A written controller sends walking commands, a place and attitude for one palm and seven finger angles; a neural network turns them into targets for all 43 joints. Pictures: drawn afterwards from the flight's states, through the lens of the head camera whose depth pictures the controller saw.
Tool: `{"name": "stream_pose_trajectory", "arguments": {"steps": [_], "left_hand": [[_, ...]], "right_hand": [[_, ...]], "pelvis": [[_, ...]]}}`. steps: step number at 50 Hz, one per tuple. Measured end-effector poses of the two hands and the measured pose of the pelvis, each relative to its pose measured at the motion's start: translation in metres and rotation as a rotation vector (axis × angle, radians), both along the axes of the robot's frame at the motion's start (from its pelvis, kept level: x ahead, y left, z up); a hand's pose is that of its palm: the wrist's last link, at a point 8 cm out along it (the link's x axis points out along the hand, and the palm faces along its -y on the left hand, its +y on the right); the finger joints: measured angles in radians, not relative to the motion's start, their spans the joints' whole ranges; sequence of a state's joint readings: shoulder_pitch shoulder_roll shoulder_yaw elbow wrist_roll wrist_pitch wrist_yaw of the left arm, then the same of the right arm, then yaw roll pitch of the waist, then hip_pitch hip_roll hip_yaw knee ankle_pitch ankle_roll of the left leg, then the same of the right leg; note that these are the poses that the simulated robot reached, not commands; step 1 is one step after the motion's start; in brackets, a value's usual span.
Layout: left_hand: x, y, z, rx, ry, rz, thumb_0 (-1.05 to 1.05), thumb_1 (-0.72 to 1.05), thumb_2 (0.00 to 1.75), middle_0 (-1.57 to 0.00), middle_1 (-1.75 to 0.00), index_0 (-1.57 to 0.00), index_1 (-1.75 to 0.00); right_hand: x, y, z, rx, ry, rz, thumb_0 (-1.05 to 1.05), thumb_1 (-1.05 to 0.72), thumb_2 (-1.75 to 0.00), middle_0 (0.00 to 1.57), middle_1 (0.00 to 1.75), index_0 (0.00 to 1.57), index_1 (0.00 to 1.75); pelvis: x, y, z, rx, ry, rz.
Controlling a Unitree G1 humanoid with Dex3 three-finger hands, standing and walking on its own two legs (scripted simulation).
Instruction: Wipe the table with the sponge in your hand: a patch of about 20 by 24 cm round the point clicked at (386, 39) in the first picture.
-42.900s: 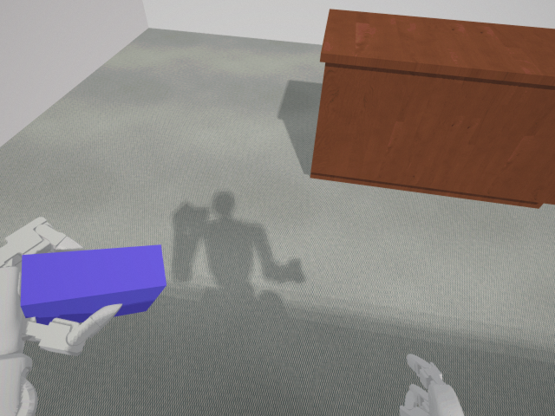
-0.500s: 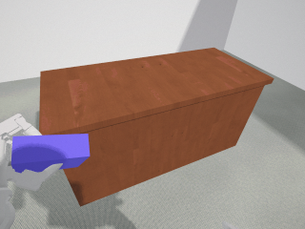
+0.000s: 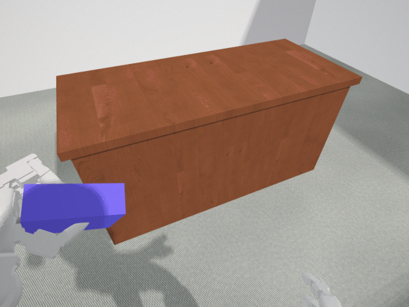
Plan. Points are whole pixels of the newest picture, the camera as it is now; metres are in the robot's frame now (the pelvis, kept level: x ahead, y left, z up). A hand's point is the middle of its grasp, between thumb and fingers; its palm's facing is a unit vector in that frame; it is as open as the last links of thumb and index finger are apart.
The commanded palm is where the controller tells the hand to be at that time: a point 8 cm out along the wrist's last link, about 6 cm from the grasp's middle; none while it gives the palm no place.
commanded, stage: stop stepping back and stand still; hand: left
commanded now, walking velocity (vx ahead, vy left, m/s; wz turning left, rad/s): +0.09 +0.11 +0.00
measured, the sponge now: (88, 209) +0.23 +0.19 +0.16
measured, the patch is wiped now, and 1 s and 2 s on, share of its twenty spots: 0.95 0.95 0.95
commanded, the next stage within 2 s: stand and wait in 0.24 s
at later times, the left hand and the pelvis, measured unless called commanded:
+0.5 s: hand (30, 217) +0.19 +0.25 +0.19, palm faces +0.44 -0.83 -0.34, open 8.8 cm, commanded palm +0.14 +0.29 +0.20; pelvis +0.00 +0.00 +0.02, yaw +3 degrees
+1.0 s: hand (23, 197) +0.23 +0.28 +0.19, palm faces +0.42 -0.85 -0.32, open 8.8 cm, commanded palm +0.18 +0.32 +0.20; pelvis +0.02 +0.03 +0.03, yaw +1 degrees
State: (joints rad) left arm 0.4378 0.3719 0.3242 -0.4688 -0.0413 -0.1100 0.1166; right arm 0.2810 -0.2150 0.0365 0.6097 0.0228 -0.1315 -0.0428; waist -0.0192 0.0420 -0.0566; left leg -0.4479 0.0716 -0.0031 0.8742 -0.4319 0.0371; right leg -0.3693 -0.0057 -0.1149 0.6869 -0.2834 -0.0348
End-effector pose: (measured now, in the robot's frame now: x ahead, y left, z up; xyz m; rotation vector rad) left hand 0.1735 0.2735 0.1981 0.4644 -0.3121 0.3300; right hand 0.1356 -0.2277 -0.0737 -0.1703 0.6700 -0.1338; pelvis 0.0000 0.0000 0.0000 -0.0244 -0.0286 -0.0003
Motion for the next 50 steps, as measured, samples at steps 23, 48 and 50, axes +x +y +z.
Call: {"name": "stream_pose_trajectory", "arguments": {"steps": [23,48,50], "left_hand": [[-0.025,0.009,0.002,-0.052,0.029,0.076,-0.01,-0.45,1.07,-0.85,-1.46,-0.89,-1.49],[0.012,0.043,-0.001,-0.096,0.057,0.062,-0.01,-0.45,1.07,-0.85,-1.46,-0.89,-1.49],[0.011,0.047,-0.002,-0.098,0.058,0.07,-0.01,-0.45,1.07,-0.85,-1.46,-0.89,-1.49]], "right_hand": [[0.011,0.001,0.012,-0.025,0.044,0.037,0.02,-0.91,-0.9,0.2,0.3,0.21,0.3],[0.074,0.044,0.052,-0.052,-0.052,0.061,0.02,-0.91,-0.9,0.2,0.3,0.21,0.3],[0.074,0.045,0.052,-0.054,-0.047,0.061,0.02,-0.91,-0.9,0.2,0.3,0.21,0.3]], "pelvis": [[-0.005,0.001,0.015,0.01,0.007,0.054],[0.023,0.033,0.028,0.009,0.02,0.022],[0.023,0.034,0.028,0.008,0.02,0.021]]}}
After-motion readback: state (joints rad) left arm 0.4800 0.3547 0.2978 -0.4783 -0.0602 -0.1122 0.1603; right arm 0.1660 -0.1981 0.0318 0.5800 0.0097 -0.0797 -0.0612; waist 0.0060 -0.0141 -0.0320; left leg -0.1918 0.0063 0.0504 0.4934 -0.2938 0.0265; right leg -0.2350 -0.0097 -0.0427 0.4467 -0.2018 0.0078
